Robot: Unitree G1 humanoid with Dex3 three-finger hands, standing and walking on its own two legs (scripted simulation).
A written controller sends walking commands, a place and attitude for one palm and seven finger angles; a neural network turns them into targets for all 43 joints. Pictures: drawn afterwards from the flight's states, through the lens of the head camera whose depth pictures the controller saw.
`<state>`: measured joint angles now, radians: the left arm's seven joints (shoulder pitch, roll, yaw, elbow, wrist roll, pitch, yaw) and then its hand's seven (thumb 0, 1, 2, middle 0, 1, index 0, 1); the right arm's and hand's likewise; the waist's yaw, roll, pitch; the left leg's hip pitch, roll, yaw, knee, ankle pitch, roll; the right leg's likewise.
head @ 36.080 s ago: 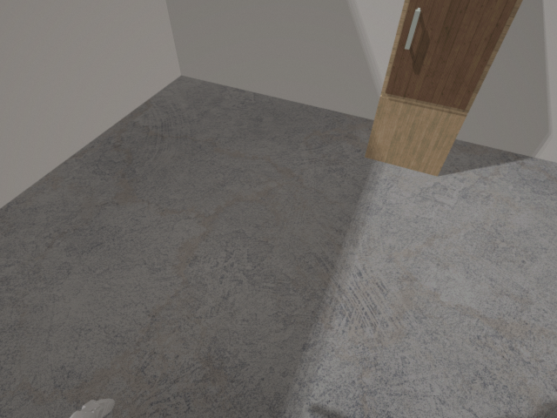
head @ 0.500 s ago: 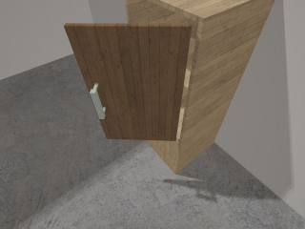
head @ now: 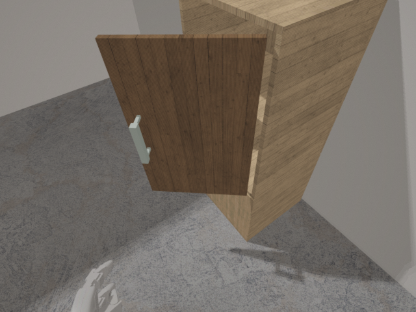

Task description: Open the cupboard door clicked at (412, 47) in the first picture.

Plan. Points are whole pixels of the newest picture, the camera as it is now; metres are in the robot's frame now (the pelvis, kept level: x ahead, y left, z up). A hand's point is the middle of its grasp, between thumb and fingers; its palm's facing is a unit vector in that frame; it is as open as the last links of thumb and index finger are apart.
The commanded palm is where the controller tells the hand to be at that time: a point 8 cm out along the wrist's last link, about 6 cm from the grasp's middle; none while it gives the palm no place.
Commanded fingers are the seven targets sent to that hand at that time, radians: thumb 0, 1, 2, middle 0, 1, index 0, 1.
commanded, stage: raise the hand with hooked fingers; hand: left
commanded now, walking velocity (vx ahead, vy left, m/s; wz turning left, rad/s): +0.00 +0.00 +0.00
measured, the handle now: (141, 139) +0.57 +0.23 -0.04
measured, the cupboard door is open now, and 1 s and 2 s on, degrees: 49 49 49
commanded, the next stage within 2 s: move the hooked fingers beside the handle in 1.96 s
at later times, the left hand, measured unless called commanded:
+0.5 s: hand (105, 293) +0.17 +0.21 -0.04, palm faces -0.06 -1.00 -0.07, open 9.9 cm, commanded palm +0.15 +0.27 -0.05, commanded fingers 0.00 0.13 0.57 -0.25 -0.80 -0.25 -0.80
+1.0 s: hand (86, 275) +0.20 +0.26 -0.05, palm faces -0.08 -1.00 -0.05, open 12.9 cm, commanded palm +0.18 +0.32 -0.03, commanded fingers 0.00 -0.45 0.32 -0.30 -1.17 -0.30 -1.17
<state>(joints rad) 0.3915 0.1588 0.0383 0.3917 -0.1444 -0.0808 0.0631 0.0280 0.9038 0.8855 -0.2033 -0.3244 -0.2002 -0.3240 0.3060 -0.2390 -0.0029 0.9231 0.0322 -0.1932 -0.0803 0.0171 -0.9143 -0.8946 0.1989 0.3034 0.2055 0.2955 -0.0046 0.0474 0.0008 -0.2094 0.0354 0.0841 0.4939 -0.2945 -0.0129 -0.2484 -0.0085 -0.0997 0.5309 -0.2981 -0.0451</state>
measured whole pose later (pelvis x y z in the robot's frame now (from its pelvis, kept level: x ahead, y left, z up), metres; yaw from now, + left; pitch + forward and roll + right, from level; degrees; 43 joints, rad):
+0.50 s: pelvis -0.06 +0.02 -0.10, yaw +1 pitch +14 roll -3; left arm 0.25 0.25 0.18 0.06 -0.28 -0.50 -0.38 0.02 0.35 0.67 -0.24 -0.66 -0.23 -0.66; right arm 0.14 -0.21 0.04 0.55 0.01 -0.24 -0.04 0.01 -0.90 -0.89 0.20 0.30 0.21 0.30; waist 0.04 0.01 -0.11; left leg -0.98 0.04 -0.02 1.27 -0.55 0.01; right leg -0.95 -0.04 -0.15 1.20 -0.50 -0.05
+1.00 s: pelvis -0.05 +0.05 -0.08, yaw +0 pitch +15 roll -3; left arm 0.20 0.33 0.27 0.15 -0.30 -0.34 -0.40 0.00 -0.23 0.42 -0.28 -1.03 -0.28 -1.03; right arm 0.24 -0.28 0.02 0.54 0.03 -0.24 -0.07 0.02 -0.90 -0.89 0.20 0.30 0.21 0.30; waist -0.02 0.00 -0.11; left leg -0.91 0.02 0.02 1.16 -0.51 0.05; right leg -0.89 -0.04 -0.11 1.08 -0.45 0.00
